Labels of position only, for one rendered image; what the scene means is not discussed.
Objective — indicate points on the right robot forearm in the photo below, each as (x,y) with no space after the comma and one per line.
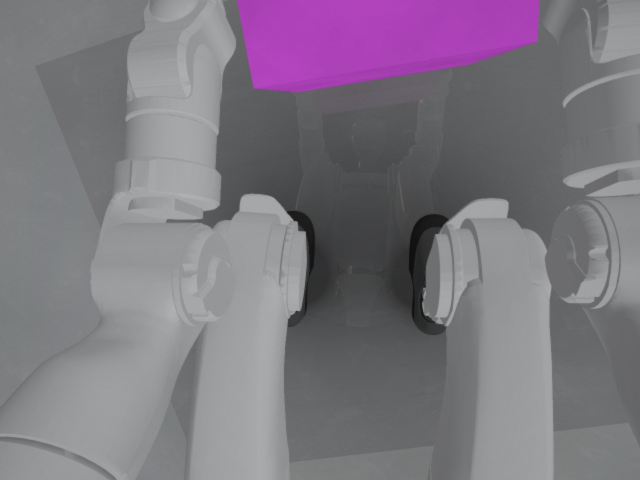
(599,57)

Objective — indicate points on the left robot upper arm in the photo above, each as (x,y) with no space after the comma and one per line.
(93,410)

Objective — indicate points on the right robot upper arm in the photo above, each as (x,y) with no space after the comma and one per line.
(594,260)

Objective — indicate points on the carton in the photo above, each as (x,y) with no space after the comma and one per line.
(302,45)

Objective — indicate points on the robot right thigh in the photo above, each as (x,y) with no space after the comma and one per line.
(496,420)

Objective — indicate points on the robot right shin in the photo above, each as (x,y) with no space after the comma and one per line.
(498,208)

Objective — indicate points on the left robot forearm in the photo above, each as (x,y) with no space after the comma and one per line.
(175,69)

